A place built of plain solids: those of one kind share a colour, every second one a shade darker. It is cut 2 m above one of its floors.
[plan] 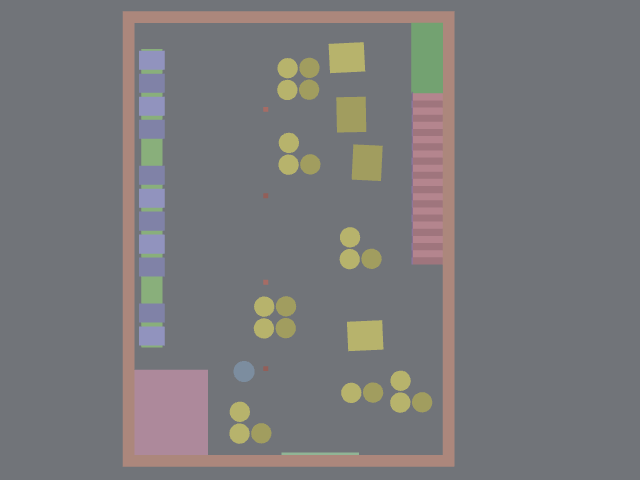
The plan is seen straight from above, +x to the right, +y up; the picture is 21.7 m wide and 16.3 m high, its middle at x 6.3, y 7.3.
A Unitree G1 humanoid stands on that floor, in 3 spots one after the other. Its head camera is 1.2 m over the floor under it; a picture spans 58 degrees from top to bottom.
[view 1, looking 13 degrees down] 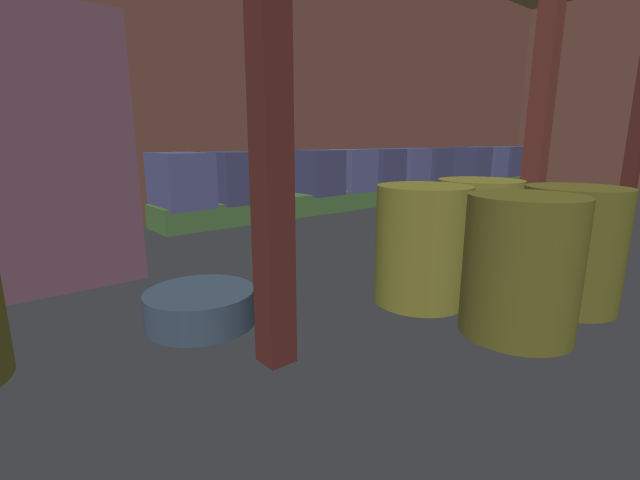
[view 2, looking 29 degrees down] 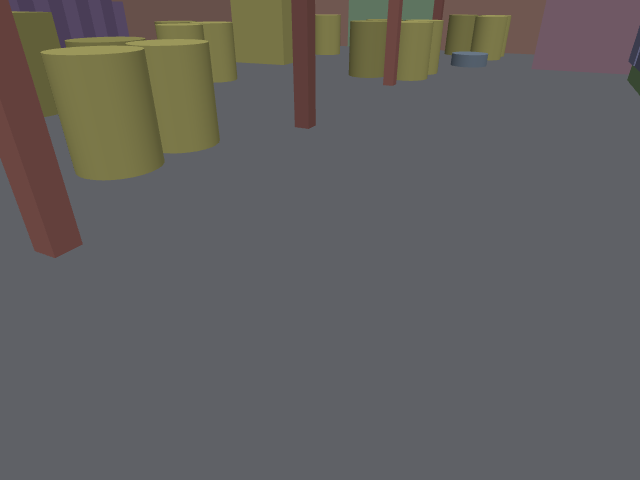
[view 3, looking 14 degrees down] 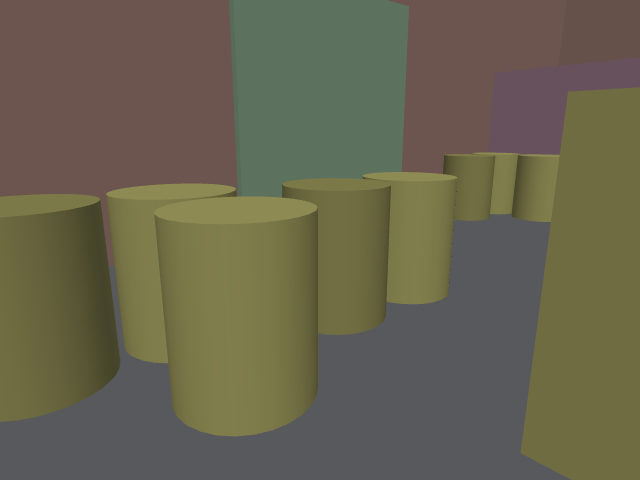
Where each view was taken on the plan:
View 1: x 6.31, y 1.70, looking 140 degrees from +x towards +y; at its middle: ground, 5.33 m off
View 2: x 2.25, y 12.97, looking -64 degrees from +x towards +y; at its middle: ground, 2.48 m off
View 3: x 9.96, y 4.17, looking -130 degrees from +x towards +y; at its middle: load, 2.51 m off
